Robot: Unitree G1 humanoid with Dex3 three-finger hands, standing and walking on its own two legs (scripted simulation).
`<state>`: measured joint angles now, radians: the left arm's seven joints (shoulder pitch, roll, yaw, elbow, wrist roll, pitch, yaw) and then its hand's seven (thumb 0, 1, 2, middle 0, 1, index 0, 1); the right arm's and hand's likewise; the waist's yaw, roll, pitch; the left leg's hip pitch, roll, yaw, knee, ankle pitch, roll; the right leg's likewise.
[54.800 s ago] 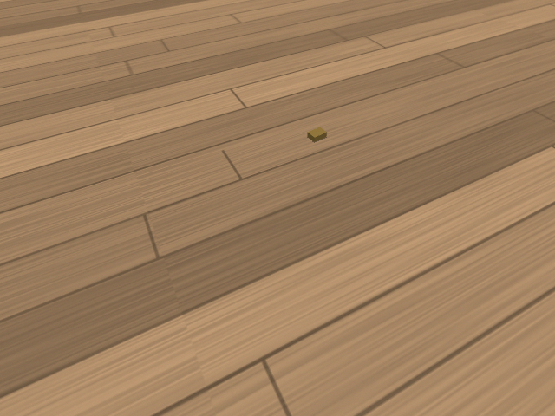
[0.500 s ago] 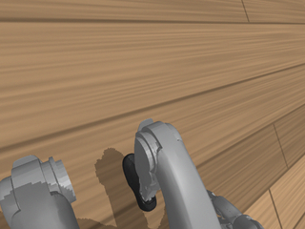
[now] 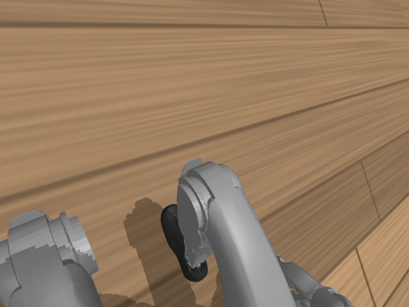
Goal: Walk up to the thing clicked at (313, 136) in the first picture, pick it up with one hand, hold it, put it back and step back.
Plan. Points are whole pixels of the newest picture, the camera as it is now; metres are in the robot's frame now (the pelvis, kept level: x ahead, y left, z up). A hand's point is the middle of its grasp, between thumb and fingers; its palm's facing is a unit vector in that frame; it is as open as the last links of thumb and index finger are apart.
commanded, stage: open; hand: left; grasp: from above
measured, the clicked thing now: out of the picture +0.44 +0.38 -0.28
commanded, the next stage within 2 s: withdraw in 0.68 s
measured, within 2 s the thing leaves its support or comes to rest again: neither
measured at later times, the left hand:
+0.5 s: hand out of the picture +0.43 +0.37 -0.24, palm faces -0.43 -0.15 -0.89, open 13.2 cm
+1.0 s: hand out of the picture +0.45 +0.38 -0.22, palm faces -0.35 -0.15 -0.93, open 13.9 cm
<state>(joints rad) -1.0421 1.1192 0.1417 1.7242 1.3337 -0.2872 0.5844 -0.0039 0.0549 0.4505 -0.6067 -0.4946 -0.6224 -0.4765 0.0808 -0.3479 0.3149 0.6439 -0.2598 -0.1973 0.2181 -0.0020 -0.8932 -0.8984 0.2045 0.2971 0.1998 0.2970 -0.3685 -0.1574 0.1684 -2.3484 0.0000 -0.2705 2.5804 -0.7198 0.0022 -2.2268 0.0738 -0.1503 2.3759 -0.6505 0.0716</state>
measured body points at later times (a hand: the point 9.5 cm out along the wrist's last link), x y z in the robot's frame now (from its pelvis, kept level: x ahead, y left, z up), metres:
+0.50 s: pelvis +0.00 +0.00 +0.00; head +0.26 +0.14 +0.33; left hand +0.45 +0.37 -0.18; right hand +0.07 -0.26 -0.05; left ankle +0.06 +0.12 -0.26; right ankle +0.12 -0.13 -0.26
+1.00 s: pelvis +0.00 +0.00 +0.00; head +0.27 +0.14 +0.34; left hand +0.46 +0.39 -0.16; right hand +0.08 -0.26 -0.05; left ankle +0.06 +0.12 -0.26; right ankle +0.12 -0.13 -0.26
